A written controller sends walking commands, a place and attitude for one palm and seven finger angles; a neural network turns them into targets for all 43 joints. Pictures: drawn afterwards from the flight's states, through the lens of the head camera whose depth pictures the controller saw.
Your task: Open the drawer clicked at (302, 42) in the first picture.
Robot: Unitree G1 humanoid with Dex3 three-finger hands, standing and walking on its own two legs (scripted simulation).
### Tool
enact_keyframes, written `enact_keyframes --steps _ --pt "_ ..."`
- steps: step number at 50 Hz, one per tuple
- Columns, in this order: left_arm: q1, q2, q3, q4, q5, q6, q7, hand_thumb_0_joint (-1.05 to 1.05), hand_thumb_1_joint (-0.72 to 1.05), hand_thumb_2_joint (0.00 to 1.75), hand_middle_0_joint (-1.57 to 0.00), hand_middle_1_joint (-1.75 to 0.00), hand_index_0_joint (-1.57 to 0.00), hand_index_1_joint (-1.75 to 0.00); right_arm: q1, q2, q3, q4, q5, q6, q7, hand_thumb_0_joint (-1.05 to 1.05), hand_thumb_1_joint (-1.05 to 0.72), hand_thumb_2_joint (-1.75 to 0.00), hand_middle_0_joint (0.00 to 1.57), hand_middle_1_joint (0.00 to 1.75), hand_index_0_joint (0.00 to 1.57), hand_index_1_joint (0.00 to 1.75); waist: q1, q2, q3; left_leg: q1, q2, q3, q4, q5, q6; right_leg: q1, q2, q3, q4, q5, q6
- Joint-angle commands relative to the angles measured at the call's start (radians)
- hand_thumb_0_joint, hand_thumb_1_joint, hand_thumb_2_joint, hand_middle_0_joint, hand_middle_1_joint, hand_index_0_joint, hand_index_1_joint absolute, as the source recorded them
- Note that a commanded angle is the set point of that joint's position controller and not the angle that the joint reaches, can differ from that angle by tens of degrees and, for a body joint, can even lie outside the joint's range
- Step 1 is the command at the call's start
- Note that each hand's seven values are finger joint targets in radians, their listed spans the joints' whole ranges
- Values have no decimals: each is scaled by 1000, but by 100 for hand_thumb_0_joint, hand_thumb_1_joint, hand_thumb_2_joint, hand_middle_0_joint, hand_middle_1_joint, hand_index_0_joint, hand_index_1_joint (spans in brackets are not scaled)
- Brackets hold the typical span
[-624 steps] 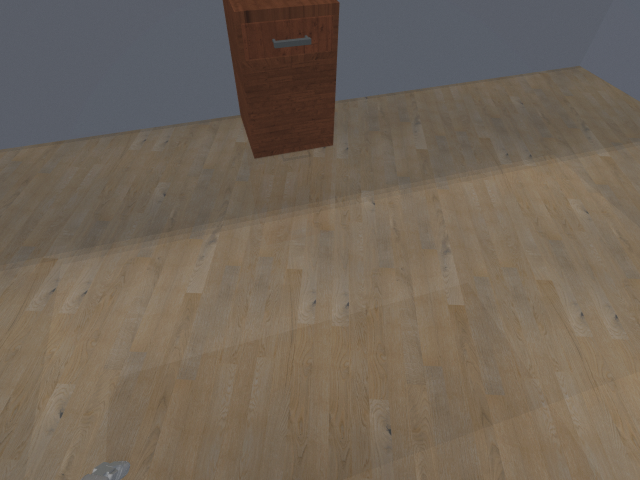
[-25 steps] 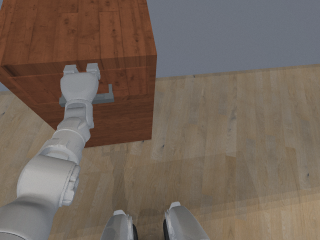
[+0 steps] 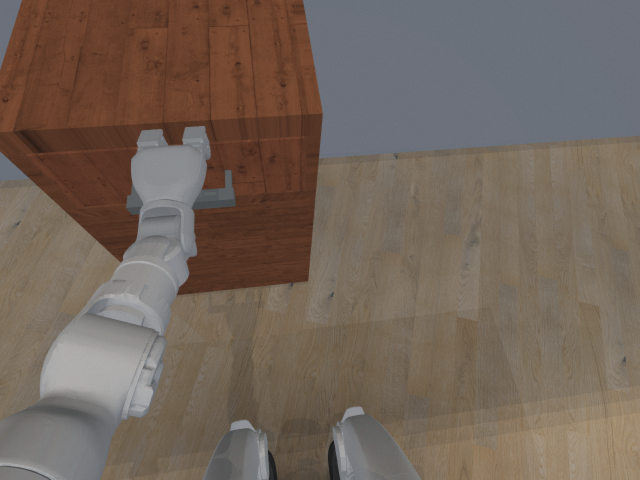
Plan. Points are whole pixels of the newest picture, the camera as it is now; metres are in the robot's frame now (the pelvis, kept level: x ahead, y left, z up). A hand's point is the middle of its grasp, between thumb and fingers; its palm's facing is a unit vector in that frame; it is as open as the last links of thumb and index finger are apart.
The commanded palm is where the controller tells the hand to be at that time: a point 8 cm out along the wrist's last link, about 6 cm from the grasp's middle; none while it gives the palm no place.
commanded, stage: move the hooked fingers above the handle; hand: left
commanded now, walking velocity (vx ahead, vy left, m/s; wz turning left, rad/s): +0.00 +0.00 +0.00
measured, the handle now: (183, 190) +0.55 +0.16 -0.09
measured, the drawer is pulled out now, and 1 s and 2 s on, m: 0.00 0.00 0.00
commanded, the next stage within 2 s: lower the fingers behind the handle in 0.16 s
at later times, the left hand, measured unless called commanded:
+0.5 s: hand (180, 204) +0.50 +0.15 -0.05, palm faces -0.09 -0.02 -1.00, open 13.8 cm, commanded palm +0.48 +0.14 +0.00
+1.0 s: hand (186, 215) +0.50 +0.15 -0.08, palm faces -0.07 -0.01 -1.00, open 13.8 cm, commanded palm +0.48 +0.14 -0.03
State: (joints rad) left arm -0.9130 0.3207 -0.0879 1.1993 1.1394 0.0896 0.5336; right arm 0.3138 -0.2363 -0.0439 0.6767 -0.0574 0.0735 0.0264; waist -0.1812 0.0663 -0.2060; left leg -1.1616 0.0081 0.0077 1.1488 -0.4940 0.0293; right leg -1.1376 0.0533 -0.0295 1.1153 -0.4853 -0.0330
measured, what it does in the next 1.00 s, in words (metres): stands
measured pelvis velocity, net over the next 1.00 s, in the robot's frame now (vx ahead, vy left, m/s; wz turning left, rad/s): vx -0.01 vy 0.00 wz -0.01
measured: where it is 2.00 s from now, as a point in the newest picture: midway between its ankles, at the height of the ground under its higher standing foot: outside the picture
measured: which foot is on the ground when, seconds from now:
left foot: down 0.00-1.00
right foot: down 0.00-1.00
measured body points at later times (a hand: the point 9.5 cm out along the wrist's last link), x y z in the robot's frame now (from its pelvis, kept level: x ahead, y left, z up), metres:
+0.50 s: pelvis +0.00 +0.00 +0.00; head +0.15 +0.00 +0.42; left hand +0.50 +0.15 +0.00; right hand +0.01 -0.27 -0.13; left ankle +0.01 +0.10 -0.64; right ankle +0.01 -0.10 -0.64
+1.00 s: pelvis -0.01 +0.00 -0.03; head +0.15 +0.00 +0.39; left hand +0.50 +0.14 -0.03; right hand +0.00 -0.26 -0.16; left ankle +0.01 +0.10 -0.64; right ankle +0.01 -0.10 -0.64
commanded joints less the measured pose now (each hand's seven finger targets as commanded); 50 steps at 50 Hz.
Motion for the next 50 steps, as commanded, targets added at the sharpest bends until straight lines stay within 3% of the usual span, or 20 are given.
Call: enact_keyframes --steps 1,2,4,6,8,12,13,14,16,18,20,22,25,27,33,37,38,42,47,50 --pt "-402 166 21 -175 -6 15 21 0 -50 30 -30 -120 -30 -120 171 -154 -57 -40 3 -2 -13 0 -90 -90 20 30 20 30 -34 18 -497 380 -16 -14 -82 405 27 269 3 18 -140 402 -3" --pt "-394 188 38 -188 -4 7 18 0 -50 30 -30 -120 -30 -120 174 -158 -59 -43 5 -1 -15 0 -90 -90 20 30 20 30 -27 4 -518 384 -16 -16 -79 405 27 277 3 20 -135 402 0" --pt "-380 197 45 -234 -8 -13 13 0 -50 30 -30 -120 -30 -120 170 -154 -58 -51 5 0 -18 0 -90 -90 20 30 20 30 -11 32 -542 391 -19 -9 -81 412 27 306 2 27 -138 421 -2" --pt "-389 182 32 -235 -5 -27 14 0 -50 30 -30 -120 -30 -120 170 -147 -58 -44 3 -1 -21 0 -90 -90 20 30 20 30 -23 13 -518 380 -18 -10 -82 406 30 309 1 27 -143 426 -1" --pt "-375 210 53 -238 3 -37 22 0 -50 30 -30 -120 -30 -120 171 -151 -60 -38 4 -1 -22 0 -90 -90 20 30 20 30 -15 16 -512 375 -18 -10 -77 396 29 299 2 28 -140 413 -2" --pt "-422 176 25 -247 2 -40 39 0 -50 30 -30 -120 -30 -120 172 -149 -63 -27 2 -6 -18 0 -90 -90 20 30 20 30 -34 33 -518 397 -16 -17 -77 404 28 267 4 23 -141 401 -1" --pt "-385 192 45 -229 -1 -35 39 0 -50 30 -30 -120 -30 -120 176 -151 -65 -24 0 -4 -16 0 -90 -90 20 30 20 30 -20 28 -518 401 -18 -13 -77 414 27 285 5 22 -142 413 -4" --pt "-374 187 40 -212 -1 -30 38 0 -50 30 -30 -120 -30 -120 172 -151 -64 -24 0 -2 -15 0 -90 -90 20 30 20 30 -24 31 -516 394 -18 -13 -75 421 26 277 5 23 -140 420 -3" --pt "-358 137 7 -172 -9 -20 29 0 -50 30 -30 -120 -30 -120 172 -147 -62 -19 0 -1 -9 0 -90 -90 20 30 20 30 -31 27 -482 376 -20 -14 -76 413 25 268 4 20 -142 418 -5" --pt "-356 156 16 -140 -10 -15 21 0 -50 30 -30 -120 -30 -120 176 -154 -60 -15 0 0 -9 0 -90 -90 20 30 20 30 -40 -4 -442 333 -19 -10 -65 377 29 256 5 22 -139 399 -2" --pt "-352 181 29 -150 -9 -24 11 0 -50 30 -30 -120 -30 -120 174 -156 -57 -23 1 -2 -11 0 -90 -90 20 30 20 30 -31 -1 -469 310 -22 -9 -57 362 30 266 4 25 -127 392 -3" --pt "-395 182 22 -182 4 -47 7 0 -50 30 -30 -120 -30 -120 175 -156 -59 -23 0 -3 -12 0 -90 -90 20 30 20 30 -37 33 -499 326 -18 -20 -46 376 28 224 5 23 -106 380 -4" --pt "-366 182 41 -214 16 -72 24 0 -50 30 -30 -120 -30 -120 176 -154 -64 -26 -8 -5 -8 0 -90 -90 20 30 20 30 -17 58 -537 356 -13 -26 -27 416 24 198 9 15 -79 384 -10" --pt "-360 202 63 -203 23 -71 43 0 -50 30 -30 -120 -30 -120 178 -157 -63 -21 -8 -2 -5 0 -90 -90 20 30 20 30 -13 59 -532 353 -8 -35 -21 437 20 174 9 9 -63 384 -10" --pt "-379 165 55 -213 26 -30 93 0 -50 30 -30 -120 -30 -120 172 -157 -71 -15 -13 1 8 0 -90 -90 20 30 20 30 -17 67 -578 369 -3 -44 -2 448 16 152 9 0 -42 381 -9" --pt "-422 178 49 -182 15 -8 91 0 -50 30 -30 -120 -30 -120 167 -161 -66 -6 -10 -5 7 0 -90 -90 20 30 20 30 -41 43 -563 321 -7 -39 6 379 22 145 7 5 -47 342 -2" --pt "-424 209 68 -185 15 -7 87 0 -50 30 -30 -120 -30 -120 170 -163 -62 -4 -11 -6 3 0 -90 -90 20 30 20 30 -37 31 -558 306 -7 -38 10 369 24 155 8 5 -43 341 -4" --pt "-415 212 60 -177 18 -19 68 0 -50 30 -30 -120 -30 -120 168 -161 -57 -8 -9 -15 0 0 -90 -90 20 30 20 30 -35 49 -559 274 -10 -34 24 353 26 144 6 10 -29 337 -3" --pt "-376 175 33 -142 12 -28 49 0 -50 30 -30 -120 -30 -120 164 -157 -53 -17 -6 -21 2 0 -90 -90 20 30 20 30 -38 45 -524 225 -13 -31 43 321 27 117 9 9 -15 314 -5" --pt "-378 221 64 -179 15 -43 47 0 -50 30 -30 -120 -30 -120 166 -160 -54 -20 -8 -26 0 0 -90 -90 20 30 20 30 -29 40 -555 202 -12 -26 65 318 29 130 9 18 1 324 -4"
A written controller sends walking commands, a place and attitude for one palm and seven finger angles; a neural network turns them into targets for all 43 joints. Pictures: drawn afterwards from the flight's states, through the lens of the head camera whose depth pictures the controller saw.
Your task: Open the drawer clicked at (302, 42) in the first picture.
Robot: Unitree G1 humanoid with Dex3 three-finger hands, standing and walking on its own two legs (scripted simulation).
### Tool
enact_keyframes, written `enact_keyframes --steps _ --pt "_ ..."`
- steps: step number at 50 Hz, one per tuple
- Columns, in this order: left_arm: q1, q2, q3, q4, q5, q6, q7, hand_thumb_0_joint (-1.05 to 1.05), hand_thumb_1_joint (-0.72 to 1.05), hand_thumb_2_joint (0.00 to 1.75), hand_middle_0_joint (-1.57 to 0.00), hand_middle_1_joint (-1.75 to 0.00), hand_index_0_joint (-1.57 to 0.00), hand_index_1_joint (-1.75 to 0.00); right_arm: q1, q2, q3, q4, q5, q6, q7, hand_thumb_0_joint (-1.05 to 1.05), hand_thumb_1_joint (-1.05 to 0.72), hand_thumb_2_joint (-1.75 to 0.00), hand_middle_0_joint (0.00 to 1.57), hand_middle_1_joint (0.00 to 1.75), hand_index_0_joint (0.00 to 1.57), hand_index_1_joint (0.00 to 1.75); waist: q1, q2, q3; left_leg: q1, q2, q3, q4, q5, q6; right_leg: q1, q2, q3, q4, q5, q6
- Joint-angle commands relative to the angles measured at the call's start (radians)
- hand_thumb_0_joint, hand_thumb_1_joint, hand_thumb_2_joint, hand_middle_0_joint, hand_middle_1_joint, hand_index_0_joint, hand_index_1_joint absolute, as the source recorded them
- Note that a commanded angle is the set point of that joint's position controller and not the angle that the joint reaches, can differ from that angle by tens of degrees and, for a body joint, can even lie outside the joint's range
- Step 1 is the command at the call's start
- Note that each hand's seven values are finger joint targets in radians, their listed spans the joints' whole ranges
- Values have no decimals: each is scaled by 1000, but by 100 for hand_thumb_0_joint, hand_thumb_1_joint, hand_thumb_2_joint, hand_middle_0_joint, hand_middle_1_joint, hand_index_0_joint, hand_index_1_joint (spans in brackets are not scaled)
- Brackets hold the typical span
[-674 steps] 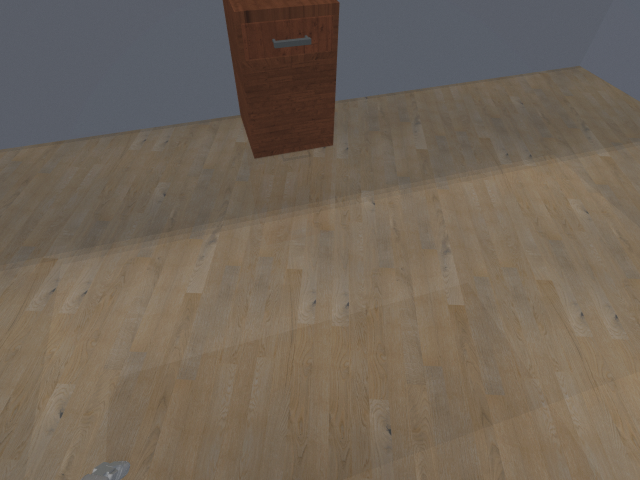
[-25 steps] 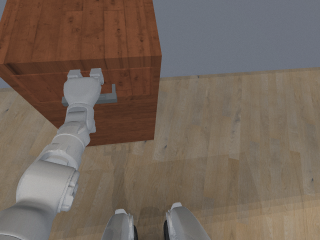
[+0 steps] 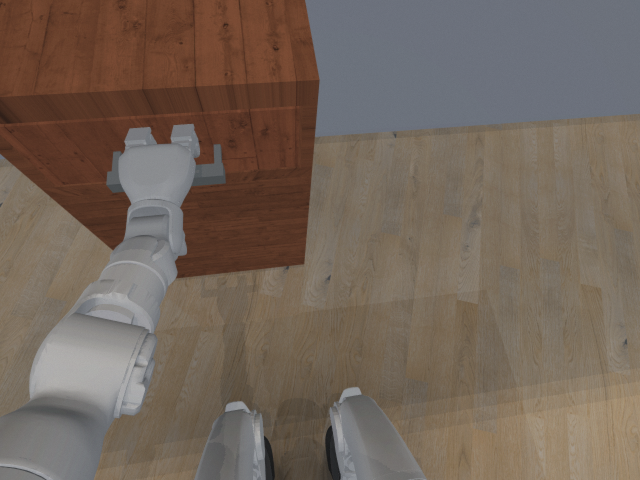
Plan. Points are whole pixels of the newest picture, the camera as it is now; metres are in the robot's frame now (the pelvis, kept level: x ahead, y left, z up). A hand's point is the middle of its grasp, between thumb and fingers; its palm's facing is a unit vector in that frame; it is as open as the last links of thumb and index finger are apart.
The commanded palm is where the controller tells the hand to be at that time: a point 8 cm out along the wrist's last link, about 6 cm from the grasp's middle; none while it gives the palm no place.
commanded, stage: lower the fingers behind the handle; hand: left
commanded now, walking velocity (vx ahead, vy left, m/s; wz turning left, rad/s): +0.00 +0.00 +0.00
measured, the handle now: (168, 166) +0.56 +0.16 -0.06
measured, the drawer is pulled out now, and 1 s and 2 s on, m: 0.00 0.00 0.00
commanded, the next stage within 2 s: close the thumb around the handle in 0.86 s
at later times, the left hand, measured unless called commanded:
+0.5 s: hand (175, 208) +0.50 +0.16 -0.08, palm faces -0.05 -0.01 -1.00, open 13.8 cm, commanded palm +0.48 +0.15 -0.03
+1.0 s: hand (176, 207) +0.50 +0.15 -0.08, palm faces -0.04 -0.02 -1.00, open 13.8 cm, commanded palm +0.48 +0.15 -0.03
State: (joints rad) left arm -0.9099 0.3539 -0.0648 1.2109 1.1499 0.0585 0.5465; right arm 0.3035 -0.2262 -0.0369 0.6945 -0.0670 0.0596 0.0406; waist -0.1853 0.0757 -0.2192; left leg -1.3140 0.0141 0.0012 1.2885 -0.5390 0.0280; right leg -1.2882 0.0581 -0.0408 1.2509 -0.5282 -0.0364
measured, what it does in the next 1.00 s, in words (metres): stands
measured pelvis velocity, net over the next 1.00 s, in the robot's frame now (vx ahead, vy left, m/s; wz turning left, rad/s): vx -0.01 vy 0.00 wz -0.01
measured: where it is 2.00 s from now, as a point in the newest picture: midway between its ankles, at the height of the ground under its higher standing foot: outside the picture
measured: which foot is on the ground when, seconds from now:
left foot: down 0.00-1.00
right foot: down 0.00-1.00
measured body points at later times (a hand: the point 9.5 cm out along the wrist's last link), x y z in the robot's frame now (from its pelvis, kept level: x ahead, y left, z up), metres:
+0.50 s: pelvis -0.01 +0.00 -0.03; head +0.16 +0.00 +0.39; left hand +0.49 +0.15 -0.03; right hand +0.01 -0.26 -0.16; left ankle +0.02 +0.10 -0.61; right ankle +0.02 -0.10 -0.61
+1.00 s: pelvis -0.01 +0.00 -0.03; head +0.16 +0.00 +0.38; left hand +0.50 +0.15 -0.03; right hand +0.00 -0.27 -0.16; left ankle +0.02 +0.10 -0.61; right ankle +0.02 -0.10 -0.61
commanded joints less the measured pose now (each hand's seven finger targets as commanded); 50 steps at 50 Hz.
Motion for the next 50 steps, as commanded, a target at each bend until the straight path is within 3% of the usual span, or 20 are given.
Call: enact_keyframes --steps 1,2,3,6,7,11,13,14,17,22,24,26,30,32,36,40,43,47,48,50 --pt "-375 180 39 -191 5 -17 33 0 -50 30 -30 -120 -30 -120 174 -169 -61 -39 1 -12 -13 0 -90 -90 20 30 20 30 -20 45 -548 366 -18 -28 -74 375 27 261 4 23 -124 365 -5" --pt "-386 150 15 -193 7 -20 34 0 -50 30 -30 -120 -30 -120 176 -166 -63 -37 3 -12 -12 0 -90 -90 20 30 20 30 -32 54 -536 371 -16 -28 -68 368 28 236 6 21 -124 352 -3" --pt "-376 169 31 -179 13 -21 39 0 -50 30 -30 -120 -30 -120 178 -170 -64 -32 2 -11 -12 0 -90 -90 20 30 20 30 -31 29 -516 355 -14 -32 -63 359 28 226 6 18 -120 338 -3" --pt "-427 171 29 -217 8 -28 48 0 -50 30 -30 -120 -30 -120 173 -169 -66 -30 -1 -17 -13 0 -90 -90 20 30 20 30 -41 47 -549 348 -14 -31 -46 358 30 219 5 22 -106 342 -1" --pt "-425 209 57 -232 16 -33 54 0 -50 30 -30 -120 -30 -120 180 -173 -66 -28 0 -16 -13 0 -90 -90 20 30 20 30 -25 60 -580 357 -13 -35 -43 369 27 222 5 20 -94 343 -3" --pt "-413 163 35 -231 17 -28 68 0 -50 30 -30 -120 -30 -120 171 -166 -69 -23 -5 -17 -8 0 -90 -90 20 30 20 30 -31 78 -592 375 -12 -39 -28 396 25 197 5 15 -81 359 -3" --pt "-396 192 56 -213 16 -16 76 0 -50 30 -30 -120 -30 -120 169 -172 -68 -22 -3 -16 -7 0 -90 -90 20 30 20 30 -25 69 -572 349 -11 -37 -23 366 24 187 7 14 -80 332 -3" --pt "-420 179 40 -219 16 -13 77 0 -50 30 -30 -120 -30 -120 168 -171 -67 -21 -4 -17 -8 0 -90 -90 20 30 20 30 -37 57 -574 340 -12 -35 -20 362 27 193 6 17 -80 339 0" --pt "-410 187 47 -230 12 -12 71 0 -50 30 -30 -120 -30 -120 169 -170 -66 -21 -4 -20 -6 0 -90 -90 20 30 20 30 -27 73 -616 352 -13 -36 -13 381 26 208 5 16 -66 361 -1" --pt "-370 185 45 -197 11 -15 58 0 -50 30 -30 -120 -30 -120 162 -168 -61 -22 -3 -23 -5 0 -90 -90 20 30 20 30 -23 50 -575 280 -15 -26 4 335 29 205 5 21 -58 343 -1" --pt "-399 165 21 -199 14 -17 57 0 -50 30 -30 -120 -30 -120 160 -168 -60 -22 -2 -26 -6 0 -90 -90 20 30 20 30 -37 37 -544 256 -14 -29 6 294 30 177 6 20 -61 297 0" --pt "-418 202 51 -239 10 -30 60 0 -50 30 -30 -120 -30 -120 159 -168 -60 -24 -3 -30 -7 0 -90 -90 20 30 20 30 -26 63 -579 284 -13 -32 5 316 29 185 6 21 -53 313 -3" --pt "-377 154 27 -229 12 -23 66 0 -50 30 -30 -120 -30 -120 160 -166 -65 -25 -1 -25 -2 0 -90 -90 20 30 20 30 -21 74 -590 327 -11 -41 2 341 24 158 7 10 -50 309 -4" --pt "-396 145 18 -199 9 -12 70 0 -50 30 -30 -120 -30 -120 162 -168 -64 -19 0 -23 -2 0 -90 -90 20 30 20 30 -37 50 -552 314 -9 -46 0 333 26 141 7 7 -53 300 -2" --pt "-449 198 45 -230 5 -8 70 0 -50 30 -30 -120 -30 -120 157 -170 -59 -22 -1 -28 -6 0 -90 -90 20 30 20 30 -31 63 -588 293 -12 -37 2 299 29 168 5 17 -55 282 -2" --pt "-393 221 59 -201 8 -2 64 0 -50 30 -30 -120 -30 -120 156 -168 -53 -28 3 -27 -9 0 -90 -90 20 30 20 30 -17 43 -576 247 -17 -21 4 290 32 218 4 26 -61 300 0" --pt "-414 197 36 -187 9 1 59 0 -50 30 -30 -120 -30 -120 159 -168 -52 -24 4 -32 -9 0 -90 -90 20 30 20 30 -34 51 -542 240 -14 -25 6 278 32 180 4 21 -60 283 0" --pt "-404 175 28 -215 2 -13 49 0 -50 30 -30 -120 -30 -120 163 -170 -60 -28 4 -33 -9 0 -90 -90 20 30 20 30 -30 60 -590 298 -12 -34 4 313 29 170 5 18 -56 296 0" --pt "-405 190 39 -199 2 -11 49 0 -50 30 -30 -120 -30 -120 164 -171 -59 -24 5 -31 -10 0 -90 -90 20 30 20 30 -35 47 -566 280 -9 -34 4 296 30 164 6 17 -60 281 0" --pt "-424 185 29 -211 6 -16 52 0 -39 35 -31 -121 -31 -121 165 -171 -59 -23 5 -32 -11 0 -90 -90 20 30 20 30 -36 59 -558 279 -10 -35 4 291 30 153 7 17 -59 272 -1"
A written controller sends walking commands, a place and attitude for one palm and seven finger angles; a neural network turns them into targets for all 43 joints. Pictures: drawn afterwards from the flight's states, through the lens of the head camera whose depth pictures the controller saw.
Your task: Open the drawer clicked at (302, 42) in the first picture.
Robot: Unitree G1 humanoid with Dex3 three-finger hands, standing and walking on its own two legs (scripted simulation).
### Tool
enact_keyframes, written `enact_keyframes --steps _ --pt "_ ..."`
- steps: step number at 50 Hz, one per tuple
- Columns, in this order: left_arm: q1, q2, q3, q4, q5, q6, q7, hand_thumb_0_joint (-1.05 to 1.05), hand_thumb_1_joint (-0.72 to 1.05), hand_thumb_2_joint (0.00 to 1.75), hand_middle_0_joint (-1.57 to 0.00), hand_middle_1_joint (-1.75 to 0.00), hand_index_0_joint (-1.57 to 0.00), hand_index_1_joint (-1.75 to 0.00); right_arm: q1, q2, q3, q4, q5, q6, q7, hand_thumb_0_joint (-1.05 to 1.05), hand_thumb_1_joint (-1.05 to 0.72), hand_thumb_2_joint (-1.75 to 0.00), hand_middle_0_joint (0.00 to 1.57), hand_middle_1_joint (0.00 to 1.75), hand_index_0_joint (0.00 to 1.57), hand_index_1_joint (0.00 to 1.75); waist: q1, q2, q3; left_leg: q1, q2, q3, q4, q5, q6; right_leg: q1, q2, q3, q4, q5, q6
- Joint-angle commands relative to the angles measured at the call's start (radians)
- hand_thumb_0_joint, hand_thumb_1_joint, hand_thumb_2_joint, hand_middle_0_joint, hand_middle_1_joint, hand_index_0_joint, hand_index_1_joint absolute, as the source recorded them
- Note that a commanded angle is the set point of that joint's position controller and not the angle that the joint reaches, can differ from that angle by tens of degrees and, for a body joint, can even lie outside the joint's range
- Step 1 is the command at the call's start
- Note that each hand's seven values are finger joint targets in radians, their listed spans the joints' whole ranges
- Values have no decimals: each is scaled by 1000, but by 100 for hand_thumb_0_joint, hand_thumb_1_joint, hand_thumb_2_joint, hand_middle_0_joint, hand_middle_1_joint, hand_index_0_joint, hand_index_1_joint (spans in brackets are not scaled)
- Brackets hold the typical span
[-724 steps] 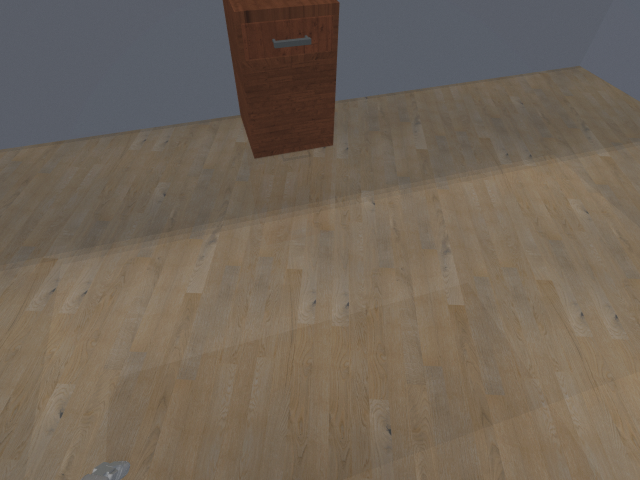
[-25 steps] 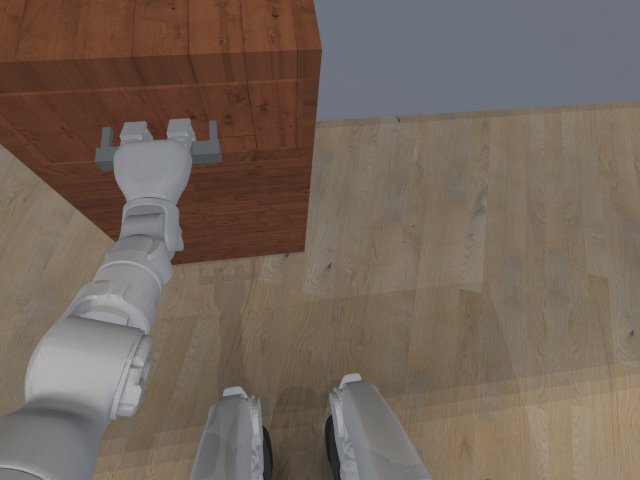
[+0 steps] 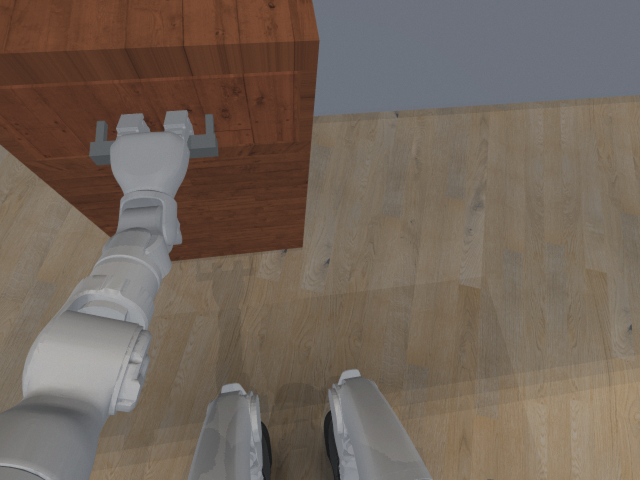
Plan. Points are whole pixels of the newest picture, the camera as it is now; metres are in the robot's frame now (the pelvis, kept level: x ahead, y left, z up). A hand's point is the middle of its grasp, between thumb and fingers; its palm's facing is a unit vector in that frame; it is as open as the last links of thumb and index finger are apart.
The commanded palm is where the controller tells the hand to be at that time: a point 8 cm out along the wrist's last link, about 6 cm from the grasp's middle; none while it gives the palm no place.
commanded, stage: close the thumb around the handle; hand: left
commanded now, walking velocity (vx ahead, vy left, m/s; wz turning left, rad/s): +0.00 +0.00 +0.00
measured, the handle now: (156, 137) +0.57 +0.17 -0.03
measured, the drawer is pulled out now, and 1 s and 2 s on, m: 0.00 0.00 0.09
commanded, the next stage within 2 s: pull the drawer open in 0.66 s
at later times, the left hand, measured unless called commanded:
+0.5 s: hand (166, 179) +0.51 +0.16 -0.05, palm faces -0.04 -0.02 -1.00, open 6.8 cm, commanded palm +0.50 +0.15 +0.00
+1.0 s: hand (165, 182) +0.51 +0.16 -0.05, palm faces -0.04 -0.04 -1.00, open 5.6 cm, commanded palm +0.47 +0.16 +0.00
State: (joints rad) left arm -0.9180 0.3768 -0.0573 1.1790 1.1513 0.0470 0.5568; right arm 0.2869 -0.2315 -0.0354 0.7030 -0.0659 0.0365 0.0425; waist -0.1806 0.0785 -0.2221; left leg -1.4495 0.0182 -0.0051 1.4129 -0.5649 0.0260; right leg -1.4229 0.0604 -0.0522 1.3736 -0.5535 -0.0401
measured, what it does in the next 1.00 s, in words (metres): stands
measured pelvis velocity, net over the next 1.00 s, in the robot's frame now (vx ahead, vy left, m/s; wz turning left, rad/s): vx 0.01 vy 0.00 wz -0.01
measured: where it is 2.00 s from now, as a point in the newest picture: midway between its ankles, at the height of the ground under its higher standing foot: outside the picture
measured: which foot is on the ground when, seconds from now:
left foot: down 0.00-1.00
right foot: down 0.00-1.00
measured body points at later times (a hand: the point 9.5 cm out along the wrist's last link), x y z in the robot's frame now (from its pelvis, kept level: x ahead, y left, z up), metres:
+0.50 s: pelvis +0.00 +0.00 +0.00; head +0.18 +0.00 +0.42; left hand +0.51 +0.16 +0.00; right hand +0.03 -0.26 -0.13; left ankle +0.03 +0.11 -0.58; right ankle +0.03 -0.10 -0.58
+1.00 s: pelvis +0.01 +0.00 +0.01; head +0.19 +0.00 +0.42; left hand +0.51 +0.16 +0.00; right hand +0.02 -0.26 -0.13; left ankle +0.03 +0.11 -0.58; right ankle +0.03 -0.10 -0.58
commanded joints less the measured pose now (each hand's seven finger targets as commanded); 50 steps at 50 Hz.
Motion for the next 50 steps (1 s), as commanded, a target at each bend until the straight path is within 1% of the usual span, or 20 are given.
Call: enact_keyframes --steps 1,2,4,7,9,12,14,16,19,23,25,26,29,32,34,36,38,43,47,50 --pt "-430 175 32 -185 7 -8 45 0 -33 37 -31 -122 -31 -122 181 -167 -60 -28 1 -10 -13 0 -90 -90 20 30 20 30 -44 55 -566 425 -13 -33 -120 329 31 283 3 27 -177 304 2" --pt "-428 150 10 -181 7 -7 46 0 -28 40 -32 -122 -32 -122 184 -164 -60 -29 2 -9 -12 0 -90 -90 20 30 20 30 -44 73 -569 428 -15 -31 -119 332 31 281 3 27 -177 306 3" --pt "-420 176 36 -189 6 -6 50 0 -16 44 -32 -124 -32 -124 187 -168 -61 -28 0 -7 -12 0 -90 -90 20 30 20 30 -36 61 -584 436 -12 -33 -116 352 30 290 4 26 -172 325 2" --pt "-387 147 30 -193 2 -5 52 0 0 52 -34 -125 -34 -125 188 -164 -65 -29 -1 -2 -7 0 -90 -90 20 30 20 30 -28 78 -597 477 -11 -36 -121 400 26 293 4 21 -169 361 1" --pt "-377 180 53 -206 4 -4 55 0 12 56 -34 -127 -34 -127 186 -166 -63 -31 -1 2 -8 0 -90 -90 20 30 20 30 -19 64 -605 458 -12 -30 -118 398 27 322 3 27 -168 380 2" --pt "-386 161 34 -185 11 4 60 0 28 64 -36 -128 -36 -128 185 -164 -61 -26 -1 2 -7 0 -90 -90 20 30 20 30 -33 45 -571 433 -11 -28 -120 380 29 317 2 25 -172 372 4" --pt "-380 173 47 -195 6 4 64 0 40 68 -36 -130 -36 -130 182 -164 -62 -29 0 1 -6 0 -90 -90 20 30 20 30 -23 53 -588 434 -14 -22 -120 367 30 330 3 30 -179 363 3" --pt "-389 172 42 -173 1 8 60 0 51 73 -37 -131 -37 -131 179 -161 -59 -25 -1 -2 -8 0 -90 -90 20 30 20 30 -36 30 -560 410 -15 -20 -123 349 32 339 2 34 -185 360 6" --pt "-381 179 45 -179 6 4 58 0 68 80 -38 -133 -38 -133 179 -164 -60 -29 0 -4 -9 0 -90 -90 20 30 20 30 -28 40 -577 417 -16 -20 -122 350 31 336 3 31 -182 354 4" --pt "-377 181 41 -157 -2 5 49 0 90 90 -40 -135 -40 -135 177 -164 -55 -31 2 -5 -10 0 -90 -90 20 30 20 30 -34 32 -541 378 -18 -13 -118 322 34 340 3 37 -188 339 6" --pt "-383 191 40 -141 4 6 46 0 90 90 -40 -135 -40 -135 178 -165 -53 -31 3 -7 -13 0 -90 -90 20 30 20 30 -38 20 -528 359 -20 -15 -117 306 34 335 5 37 -187 322 6" --pt "-397 189 39 -146 3 4 44 0 90 90 -40 -135 -40 -135 175 -164 -51 -31 2 -9 -12 0 -90 -90 20 30 20 30 -37 45 -530 371 -18 -16 -119 314 33 323 3 36 -183 324 4" --pt "-409 205 50 -169 2 -1 43 0 90 90 -40 -135 -40 -135 184 -168 -54 -35 3 -10 -12 0 -90 -90 20 30 20 30 -30 55 -579 390 -17 -19 -111 337 33 331 4 34 -171 340 5" --pt "-406 170 31 -184 -2 -3 38 0 90 90 -40 -135 -40 -135 186 -166 -60 -34 2 -7 -11 0 -90 -90 20 30 20 30 -36 65 -587 433 -15 -27 -113 370 29 311 4 28 -169 360 5" --pt "-400 191 48 -201 -3 -4 40 0 90 90 -40 -135 -40 -135 185 -168 -60 -35 2 -4 -12 0 -90 -90 20 30 20 30 -27 68 -602 442 -13 -28 -114 373 29 316 4 29 -168 359 4" --pt "-395 152 25 -183 -5 2 37 0 90 90 -40 -135 -40 -135 184 -164 -61 -33 3 -3 -11 0 -90 -90 20 30 20 30 -41 48 -581 449 -12 -32 -117 377 30 306 4 26 -174 361 4" --pt "-398 195 48 -177 -3 2 41 0 90 90 -40 -135 -40 -135 183 -169 -57 -30 4 -3 -13 0 -90 -90 20 30 20 30 -33 55 -563 413 -13 -25 -114 347 31 309 5 28 -174 340 4" --pt "-310 144 25 -180 -10 -1 33 0 90 90 -40 -135 -40 -135 174 -163 -58 -42 6 1 -11 0 -90 -90 20 30 20 30 -10 54 -569 428 -16 -19 -131 357 29 338 4 31 -181 357 2" --pt "-191 149 52 -209 -24 -12 25 0 90 90 -40 -135 -40 -135 168 -159 -59 -57 8 9 -9 0 -90 -90 20 30 20 30 26 15 -605 430 -18 -10 -143 389 29 418 1 37 -182 420 4" --pt "-162 126 43 -238 -14 -22 36 0 90 90 -40 -135 -40 -135 164 -155 -65 -50 7 14 -8 0 -90 -90 20 30 20 30 27 15 -579 459 -13 -12 -147 416 27 401 0 35 -186 447 3"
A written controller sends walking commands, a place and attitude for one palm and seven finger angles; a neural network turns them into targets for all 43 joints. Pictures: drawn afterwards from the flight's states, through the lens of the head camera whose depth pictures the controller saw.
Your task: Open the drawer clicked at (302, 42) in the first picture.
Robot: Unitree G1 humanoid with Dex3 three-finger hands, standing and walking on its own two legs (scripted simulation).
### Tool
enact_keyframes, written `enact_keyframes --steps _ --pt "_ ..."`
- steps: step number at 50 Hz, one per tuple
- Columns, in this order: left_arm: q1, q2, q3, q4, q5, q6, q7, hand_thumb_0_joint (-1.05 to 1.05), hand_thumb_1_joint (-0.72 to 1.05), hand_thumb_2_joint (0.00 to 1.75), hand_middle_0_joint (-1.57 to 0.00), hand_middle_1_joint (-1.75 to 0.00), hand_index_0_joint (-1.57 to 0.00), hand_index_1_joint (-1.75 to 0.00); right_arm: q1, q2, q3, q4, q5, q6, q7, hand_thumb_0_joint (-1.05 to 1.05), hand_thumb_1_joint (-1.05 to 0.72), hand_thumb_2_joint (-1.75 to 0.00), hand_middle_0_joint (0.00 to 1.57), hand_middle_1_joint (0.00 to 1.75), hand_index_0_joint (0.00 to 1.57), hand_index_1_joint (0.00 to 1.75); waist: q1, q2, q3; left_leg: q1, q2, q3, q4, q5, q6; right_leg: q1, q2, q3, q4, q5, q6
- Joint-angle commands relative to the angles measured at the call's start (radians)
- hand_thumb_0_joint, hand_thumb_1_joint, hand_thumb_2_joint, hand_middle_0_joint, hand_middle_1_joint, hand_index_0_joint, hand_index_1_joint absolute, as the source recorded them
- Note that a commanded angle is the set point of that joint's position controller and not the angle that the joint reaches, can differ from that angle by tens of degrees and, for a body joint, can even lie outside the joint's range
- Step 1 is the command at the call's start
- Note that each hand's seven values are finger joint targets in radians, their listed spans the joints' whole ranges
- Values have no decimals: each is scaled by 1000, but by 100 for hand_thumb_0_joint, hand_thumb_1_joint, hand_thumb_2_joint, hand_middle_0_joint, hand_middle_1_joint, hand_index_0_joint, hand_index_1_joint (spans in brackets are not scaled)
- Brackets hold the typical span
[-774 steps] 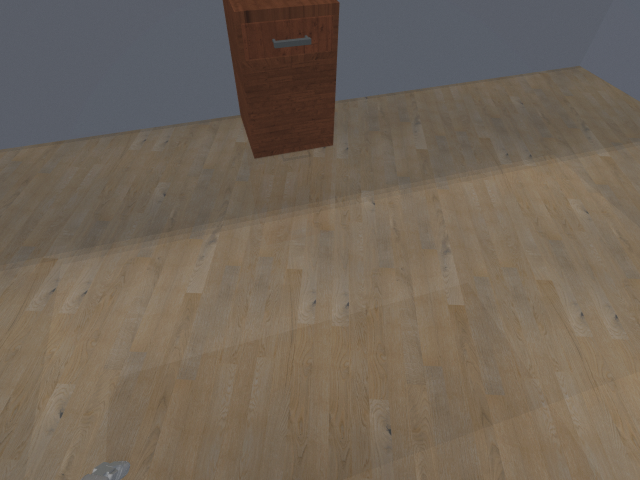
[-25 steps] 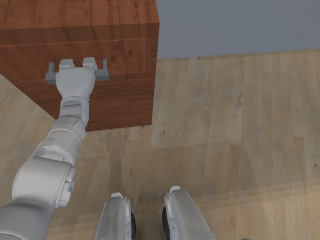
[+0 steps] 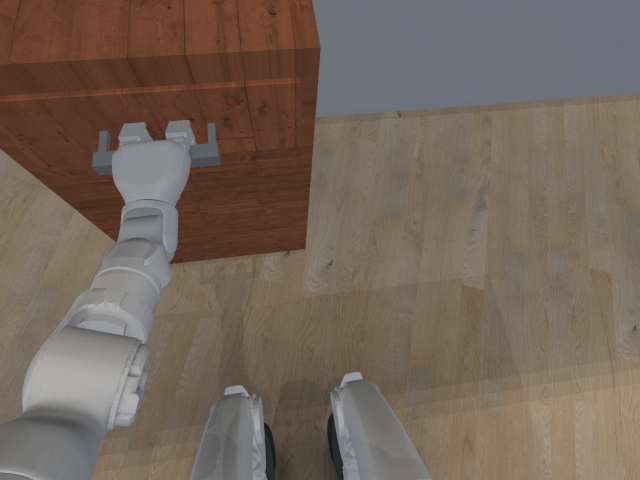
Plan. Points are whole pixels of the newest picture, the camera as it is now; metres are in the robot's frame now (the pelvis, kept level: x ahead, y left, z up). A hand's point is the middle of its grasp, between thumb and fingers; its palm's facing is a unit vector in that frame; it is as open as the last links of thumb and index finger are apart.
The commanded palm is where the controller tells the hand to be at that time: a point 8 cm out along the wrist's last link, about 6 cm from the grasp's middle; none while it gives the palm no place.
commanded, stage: pull the drawer open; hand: left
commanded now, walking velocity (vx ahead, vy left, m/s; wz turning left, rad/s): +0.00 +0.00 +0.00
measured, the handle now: (159, 146) +0.56 +0.17 -0.04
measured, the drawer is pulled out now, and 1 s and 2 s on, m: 0.00 0.09 0.16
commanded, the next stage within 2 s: none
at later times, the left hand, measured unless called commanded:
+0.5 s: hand (168, 212) +0.47 +0.16 -0.06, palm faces -0.05 -0.05 -1.00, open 5.7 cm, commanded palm +0.43 +0.16 -0.01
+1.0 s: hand (168, 245) +0.42 +0.16 -0.06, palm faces -0.03 -0.06 -1.00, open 5.7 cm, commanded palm +0.38 +0.17 -0.01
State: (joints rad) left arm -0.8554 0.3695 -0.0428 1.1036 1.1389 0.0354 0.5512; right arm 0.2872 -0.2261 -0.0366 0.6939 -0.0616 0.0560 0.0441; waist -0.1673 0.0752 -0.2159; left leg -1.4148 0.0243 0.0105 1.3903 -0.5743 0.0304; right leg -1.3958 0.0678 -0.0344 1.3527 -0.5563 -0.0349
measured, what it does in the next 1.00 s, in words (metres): stands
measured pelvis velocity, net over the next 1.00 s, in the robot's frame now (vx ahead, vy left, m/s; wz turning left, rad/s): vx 0.01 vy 0.00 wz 0.02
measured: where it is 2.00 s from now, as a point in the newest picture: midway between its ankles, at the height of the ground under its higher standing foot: outside the picture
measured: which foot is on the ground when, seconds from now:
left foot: down 0.00-1.00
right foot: down 0.00-1.00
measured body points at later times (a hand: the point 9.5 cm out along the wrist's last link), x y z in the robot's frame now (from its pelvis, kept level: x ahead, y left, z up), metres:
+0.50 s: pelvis +0.01 +0.00 +0.02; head +0.18 +0.00 +0.43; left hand +0.46 +0.16 +0.00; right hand +0.08 -0.26 -0.13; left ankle +0.02 +0.10 -0.59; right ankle +0.03 -0.10 -0.59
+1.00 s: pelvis +0.01 +0.00 +0.02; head +0.15 -0.01 +0.45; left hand +0.42 +0.16 -0.01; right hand +0.09 -0.26 -0.13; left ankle +0.02 +0.10 -0.59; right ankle +0.03 -0.10 -0.59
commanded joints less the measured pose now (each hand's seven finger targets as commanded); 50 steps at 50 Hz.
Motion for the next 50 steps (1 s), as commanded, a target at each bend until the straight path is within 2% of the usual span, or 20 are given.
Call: enact_keyframes --steps 1,4,5,8,12,13,14,15,18,19,21,27,31,33,37,41,44,47,49,50 --pt "-203 124 30 -154 -3 -11 45 0 90 90 -40 -135 -40 -135 159 -159 -64 -41 2 -5 -8 0 -90 -90 20 30 20 30 19 17 -578 435 -19 -28 -128 440 21 370 -8 16 -164 456 -4" --pt "-187 125 33 -153 5 -12 64 0 90 90 -40 -135 -40 -135 158 -161 -66 -37 0 -1 -8 0 -90 -90 20 30 20 30 18 -10 -557 423 -21 -26 -130 430 21 374 -7 17 -168 450 -3" --pt "-187 92 9 -160 3 -10 67 0 90 90 -40 -135 -40 -135 152 -158 -69 -37 0 -1 -7 0 -90 -90 20 30 20 30 15 -2 -549 424 -23 -22 -132 425 21 375 -8 17 -174 450 -3" --pt "-160 77 11 -148 8 -3 82 0 90 90 -40 -135 -40 -135 153 -158 -72 -34 -2 4 -3 0 -90 -90 20 30 20 30 22 -5 -538 457 -22 -30 -140 457 18 361 -8 10 -171 462 -6" --pt "-153 51 -3 -163 8 4 90 0 90 90 -40 -135 -40 -135 140 -155 -76 -36 -4 12 -2 0 -90 -90 20 30 20 30 23 -13 -555 477 -23 -29 -140 477 18 369 -10 14 -172 489 -3" --pt "-137 56 6 -165 10 5 92 0 90 90 -40 -135 -40 -135 139 -154 -77 -38 -4 15 -2 0 -90 -90 20 30 20 30 31 -4 -552 485 -23 -29 -144 483 15 372 -10 12 -171 491 -6" --pt "-126 28 -16 -160 7 10 92 0 90 90 -40 -135 -40 -135 132 -151 -77 -41 -3 18 -1 0 -90 -90 20 30 20 30 28 -13 -540 480 -27 -25 -149 474 16 380 -10 12 -179 487 -5" --pt "-119 50 5 -172 8 8 94 0 90 90 -40 -135 -40 -135 131 -152 -78 -39 -3 18 -1 0 -90 -90 20 30 20 30 34 -12 -546 487 -25 -23 -147 482 16 385 -10 15 -178 501 -5" --pt "-81 38 0 -179 8 5 92 0 90 90 -40 -135 -40 -135 119 -147 -77 -48 -2 25 -3 0 -90 -90 20 30 20 30 44 -22 -554 490 -28 -21 -150 492 16 407 -11 17 -178 520 -6" --pt "-79 12 -21 -176 8 7 92 0 90 90 -40 -135 -40 -135 114 -146 -76 -52 -3 27 -2 0 -90 -90 20 30 20 30 41 -12 -534 486 -29 -22 -156 479 15 398 -11 15 -182 503 -7" --pt "-80 10 -16 -181 7 4 95 0 90 90 -40 -135 -40 -135 109 -144 -78 -48 -3 27 -2 0 -90 -90 20 30 20 30 38 -25 -532 490 -29 -21 -152 488 17 398 -12 18 -183 518 -6" --pt "-17 4 -13 -238 11 -8 102 0 90 90 -40 -135 -40 -135 90 -138 -80 -63 -3 34 -4 0 -90 -90 20 30 20 30 65 -16 -554 514 -33 -15 -161 502 14 433 -14 21 -185 542 -8" --pt "35 18 6 -250 8 -14 107 0 90 90 -40 -135 -40 -135 77 -131 -78 -65 -4 35 -6 0 -90 -90 20 30 20 30 75 -51 -536 472 -40 -2 -161 475 18 483 -15 34 -196 567 -7" --pt "41 32 12 -248 18 -19 115 0 90 90 -40 -135 -40 -135 71 -129 -77 -62 -4 33 -11 0 -90 -90 20 30 20 30 73 -69 -510 442 -41 0 -160 442 19 486 -16 40 -200 552 -5" --pt "24 12 -3 -258 28 -19 134 0 90 90 -40 -135 -40 -135 60 -130 -78 -57 -4 29 -11 0 -90 -90 20 30 20 30 67 -61 -491 447 -42 -5 -164 413 18 446 -14 36 -204 493 -5" --pt "69 16 13 -277 23 -12 143 0 90 90 -40 -135 -40 -135 46 -126 -80 -64 -4 30 -9 0 -90 -90 20 30 20 30 89 -47 -517 462 -47 -1 -169 421 16 472 -14 36 -203 500 -9" --pt "107 -13 -5 -284 23 -7 146 0 90 90 -40 -135 -40 -135 35 -122 -80 -70 -2 33 -11 0 -90 -90 20 30 20 30 89 -69 -509 459 -47 2 -171 413 17 475 -15 38 -208 497 -5" --pt "126 4 8 -309 22 -10 148 0 90 90 -40 -135 -40 -135 24 -123 -78 -73 -1 33 -12 0 -90 -90 20 30 20 30 102 -51 -516 470 -47 -3 -179 404 14 468 -14 37 -206 471 -9" --pt "159 -30 -13 -308 19 -9 151 0 90 90 -40 -135 -40 -135 16 -120 -79 -76 0 33 -12 0 -90 -90 20 30 20 30 97 -69 -496 464 -49 0 -182 395 16 472 -14 39 -216 469 -7" --pt "154 -11 -1 -324 21 -12 153 0 90 90 -40 -135 -40 -135 17 -120 -79 -74 1 31 -14 0 -90 -90 20 30 20 30 101 -77 -491 460 -47 -1 -182 389 16 474 -15 39 -215 463 -8"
